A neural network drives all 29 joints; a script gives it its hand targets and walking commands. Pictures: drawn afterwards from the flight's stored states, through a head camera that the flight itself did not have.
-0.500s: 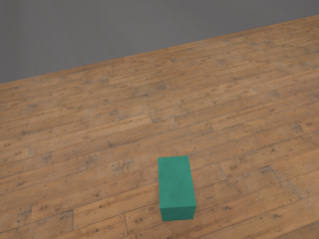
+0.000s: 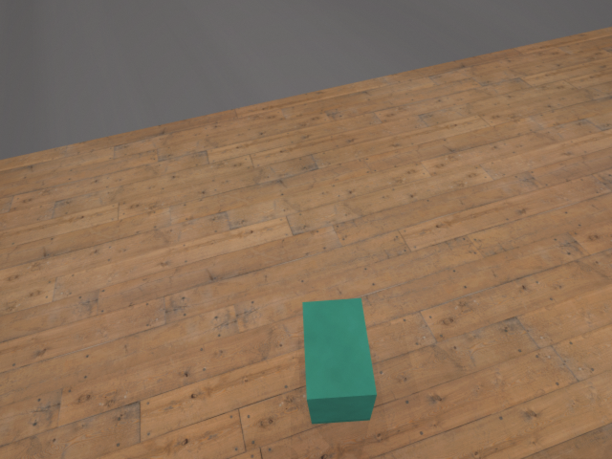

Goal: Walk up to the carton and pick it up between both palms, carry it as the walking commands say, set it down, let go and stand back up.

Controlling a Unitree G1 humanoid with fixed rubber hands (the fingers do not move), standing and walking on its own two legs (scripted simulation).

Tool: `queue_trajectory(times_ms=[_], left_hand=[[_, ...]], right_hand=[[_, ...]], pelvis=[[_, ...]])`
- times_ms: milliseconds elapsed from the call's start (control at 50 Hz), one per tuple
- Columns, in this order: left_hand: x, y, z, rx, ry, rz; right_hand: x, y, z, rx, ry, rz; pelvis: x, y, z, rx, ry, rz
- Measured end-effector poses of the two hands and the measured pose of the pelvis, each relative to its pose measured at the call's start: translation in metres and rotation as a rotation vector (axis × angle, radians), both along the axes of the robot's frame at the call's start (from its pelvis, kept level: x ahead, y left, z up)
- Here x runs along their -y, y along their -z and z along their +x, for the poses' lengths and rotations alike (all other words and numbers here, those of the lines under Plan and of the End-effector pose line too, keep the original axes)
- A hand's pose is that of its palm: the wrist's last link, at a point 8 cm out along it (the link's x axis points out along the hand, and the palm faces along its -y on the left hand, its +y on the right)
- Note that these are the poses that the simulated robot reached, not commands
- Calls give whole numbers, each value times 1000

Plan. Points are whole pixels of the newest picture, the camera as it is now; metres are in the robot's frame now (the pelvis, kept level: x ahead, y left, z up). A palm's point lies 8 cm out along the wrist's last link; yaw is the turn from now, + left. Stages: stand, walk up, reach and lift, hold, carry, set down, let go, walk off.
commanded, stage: walk up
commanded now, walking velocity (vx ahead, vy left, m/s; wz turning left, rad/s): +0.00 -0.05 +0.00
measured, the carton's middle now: (336, 361) +0.48 -0.03 -0.64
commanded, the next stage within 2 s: none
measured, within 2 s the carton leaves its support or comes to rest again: neither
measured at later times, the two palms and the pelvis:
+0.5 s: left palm out of the picture +0.07 +0.25 -0.12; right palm out of the picture +0.02 -0.24 -0.14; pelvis +0.00 +0.00 +0.00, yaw +0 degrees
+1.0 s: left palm out of the picture +0.07 +0.25 -0.12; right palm out of the picture +0.03 -0.25 -0.14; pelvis +0.00 +0.00 +0.00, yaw +0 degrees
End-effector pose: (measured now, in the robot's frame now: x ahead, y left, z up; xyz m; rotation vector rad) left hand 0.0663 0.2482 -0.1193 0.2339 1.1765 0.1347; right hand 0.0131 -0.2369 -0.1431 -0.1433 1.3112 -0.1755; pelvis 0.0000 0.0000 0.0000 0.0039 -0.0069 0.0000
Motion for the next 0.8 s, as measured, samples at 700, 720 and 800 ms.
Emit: queue_trajectory(times_ms=[700,720,800], left_hand=[[0,0,0,-6,0,0],[0,1,0,-7,0,0],[1,1,-1,-12,0,1]], right_hand=[[2,-2,8,23,-7,-7],[3,-3,8,24,-8,-8],[7,-4,10,31,-13,-15]], pelvis=[[0,0,1,-2,0,0],[0,0,1,-2,0,0],[1,0,1,-2,0,1]])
